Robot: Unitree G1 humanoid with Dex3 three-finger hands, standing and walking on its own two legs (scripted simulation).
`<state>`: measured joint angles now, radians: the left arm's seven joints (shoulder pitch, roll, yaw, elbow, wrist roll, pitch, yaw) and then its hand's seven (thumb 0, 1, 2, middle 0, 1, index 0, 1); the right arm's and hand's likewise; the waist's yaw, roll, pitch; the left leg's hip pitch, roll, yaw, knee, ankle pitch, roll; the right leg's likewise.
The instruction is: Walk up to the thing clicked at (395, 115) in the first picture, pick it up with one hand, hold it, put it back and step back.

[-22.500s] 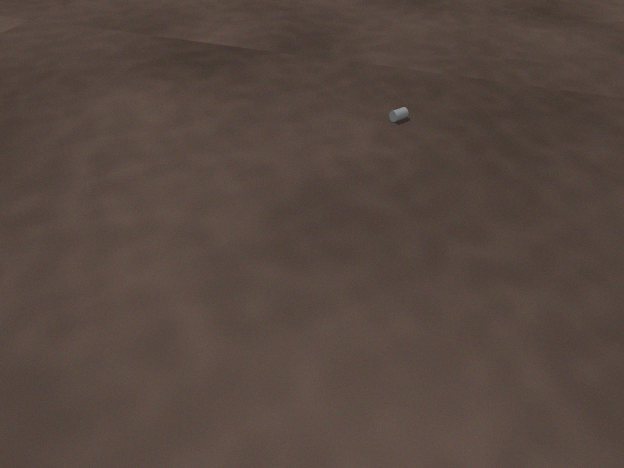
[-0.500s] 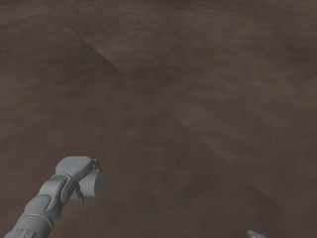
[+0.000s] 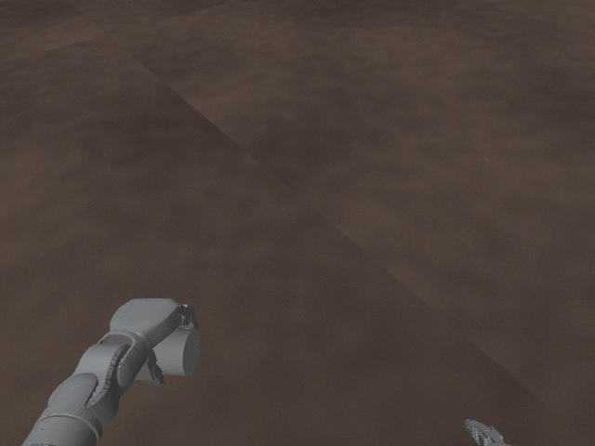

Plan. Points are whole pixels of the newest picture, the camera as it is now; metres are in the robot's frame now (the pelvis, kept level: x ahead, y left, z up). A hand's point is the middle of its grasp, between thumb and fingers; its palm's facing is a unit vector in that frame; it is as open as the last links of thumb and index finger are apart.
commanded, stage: hold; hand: left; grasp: from above
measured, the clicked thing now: (162, 350) +0.30 +0.22 -0.06
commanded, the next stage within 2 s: crouch in 1.00 s
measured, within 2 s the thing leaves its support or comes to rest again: neither
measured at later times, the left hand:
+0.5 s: hand (150, 346) +0.29 +0.22 -0.01, palm faces -0.45 -0.02 -0.89, open 9.4 cm
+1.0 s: hand (152, 338) +0.30 +0.22 -0.01, palm faces -0.45 -0.02 -0.89, open 9.4 cm
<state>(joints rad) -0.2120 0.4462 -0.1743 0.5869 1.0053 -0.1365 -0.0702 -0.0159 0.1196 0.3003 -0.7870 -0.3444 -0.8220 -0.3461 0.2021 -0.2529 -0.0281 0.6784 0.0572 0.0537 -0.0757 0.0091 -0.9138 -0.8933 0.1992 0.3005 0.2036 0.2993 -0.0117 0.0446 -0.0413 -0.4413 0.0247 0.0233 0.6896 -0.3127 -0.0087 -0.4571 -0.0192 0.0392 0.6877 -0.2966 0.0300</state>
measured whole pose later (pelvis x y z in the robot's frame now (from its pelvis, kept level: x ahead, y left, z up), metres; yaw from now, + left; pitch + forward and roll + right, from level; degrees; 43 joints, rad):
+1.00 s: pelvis +0.01 +0.00 +0.01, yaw +0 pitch +1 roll +0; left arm -0.21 0.45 -0.17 0.56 0.99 -0.14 -0.09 -0.02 0.12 0.32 -0.75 -0.41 -0.79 -0.40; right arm 0.18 -0.25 -0.02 0.68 0.07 0.07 -0.09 0.01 -0.92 -0.90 0.20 0.30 0.20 0.30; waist 0.00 0.05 -0.01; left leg -0.31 0.02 0.03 0.56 -0.27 -0.01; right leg -0.34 -0.02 0.04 0.57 -0.26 0.03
